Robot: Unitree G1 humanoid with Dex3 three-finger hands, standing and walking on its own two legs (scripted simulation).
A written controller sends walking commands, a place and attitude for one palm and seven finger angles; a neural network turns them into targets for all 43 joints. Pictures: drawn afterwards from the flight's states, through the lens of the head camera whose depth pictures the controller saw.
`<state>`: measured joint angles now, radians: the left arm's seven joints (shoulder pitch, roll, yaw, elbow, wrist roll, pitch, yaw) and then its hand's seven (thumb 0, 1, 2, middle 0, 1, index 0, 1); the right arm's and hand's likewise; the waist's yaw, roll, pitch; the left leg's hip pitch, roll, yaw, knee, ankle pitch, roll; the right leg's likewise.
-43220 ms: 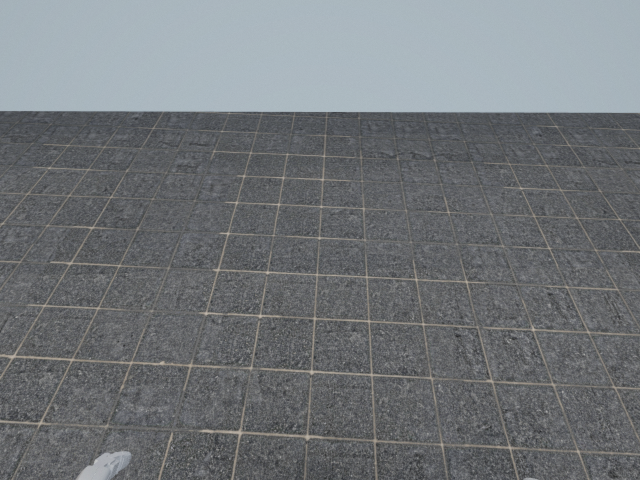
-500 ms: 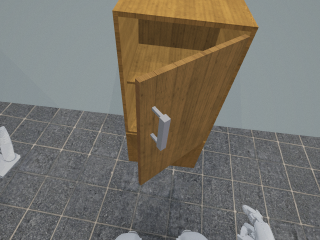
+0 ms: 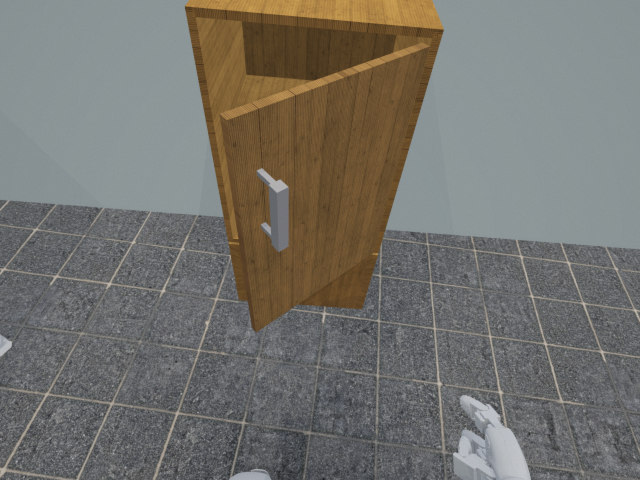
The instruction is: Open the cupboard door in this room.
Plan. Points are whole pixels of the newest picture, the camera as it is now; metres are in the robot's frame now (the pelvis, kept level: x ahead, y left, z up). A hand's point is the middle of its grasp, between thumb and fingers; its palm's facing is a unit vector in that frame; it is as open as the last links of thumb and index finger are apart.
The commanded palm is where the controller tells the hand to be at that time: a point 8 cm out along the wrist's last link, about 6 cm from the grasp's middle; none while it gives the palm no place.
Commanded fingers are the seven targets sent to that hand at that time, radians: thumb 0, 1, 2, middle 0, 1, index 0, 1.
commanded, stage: stop stepping back and stand still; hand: left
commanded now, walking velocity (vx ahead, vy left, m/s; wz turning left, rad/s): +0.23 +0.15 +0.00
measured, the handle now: (272, 211) +0.50 +0.12 +0.02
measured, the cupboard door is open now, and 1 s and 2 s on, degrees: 43 43 43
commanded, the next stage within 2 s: let the arm hang, fingers relaxed in 0.74 s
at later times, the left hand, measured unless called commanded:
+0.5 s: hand out of the picture +0.10 +0.28 +0.18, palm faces +0.53 -0.71 -0.46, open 7.4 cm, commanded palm +0.04 +0.31 +0.18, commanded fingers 0.00 0.90 0.90 -0.20 -0.30 -0.20 -0.30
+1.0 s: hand out of the picture +0.08 +0.26 -0.04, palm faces +0.23 -0.89 -0.40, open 7.4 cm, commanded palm none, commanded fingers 0.00 0.90 0.90 -0.20 -0.30 -0.20 -0.30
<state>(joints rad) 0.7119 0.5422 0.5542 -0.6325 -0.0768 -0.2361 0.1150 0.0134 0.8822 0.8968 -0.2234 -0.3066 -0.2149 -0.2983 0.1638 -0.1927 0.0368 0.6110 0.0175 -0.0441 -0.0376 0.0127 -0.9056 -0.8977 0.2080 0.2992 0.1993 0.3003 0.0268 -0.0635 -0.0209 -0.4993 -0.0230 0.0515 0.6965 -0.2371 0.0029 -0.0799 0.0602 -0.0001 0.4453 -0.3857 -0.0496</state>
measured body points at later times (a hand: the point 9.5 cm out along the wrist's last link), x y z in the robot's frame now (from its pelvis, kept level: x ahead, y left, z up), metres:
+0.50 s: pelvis -0.08 +0.00 +0.01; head -0.09 -0.01 +0.46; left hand +0.07 +0.32 +0.20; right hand +0.05 -0.26 -0.10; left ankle -0.09 +0.13 -0.71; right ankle -0.07 -0.09 -0.73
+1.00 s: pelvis -0.09 +0.01 -0.01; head -0.09 -0.02 +0.44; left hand +0.07 +0.31 -0.01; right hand +0.08 -0.21 -0.13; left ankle -0.10 +0.14 -0.71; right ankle -0.06 -0.06 -0.73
